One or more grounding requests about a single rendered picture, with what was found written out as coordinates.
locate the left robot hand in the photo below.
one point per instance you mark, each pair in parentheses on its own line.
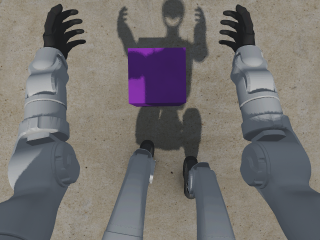
(54,27)

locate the carton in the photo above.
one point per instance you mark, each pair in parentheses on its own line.
(157,77)

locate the right robot upper arm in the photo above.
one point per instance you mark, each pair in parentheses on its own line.
(280,171)

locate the robot left foot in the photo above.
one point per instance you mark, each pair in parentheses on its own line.
(148,145)

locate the right robot hand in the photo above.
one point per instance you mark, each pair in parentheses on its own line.
(244,34)

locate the robot left shin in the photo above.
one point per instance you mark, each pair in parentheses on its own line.
(140,151)

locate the left robot forearm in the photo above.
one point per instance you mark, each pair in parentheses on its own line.
(45,105)

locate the left robot upper arm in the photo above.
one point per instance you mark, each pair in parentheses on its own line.
(40,176)

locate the right robot forearm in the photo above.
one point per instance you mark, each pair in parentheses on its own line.
(262,115)

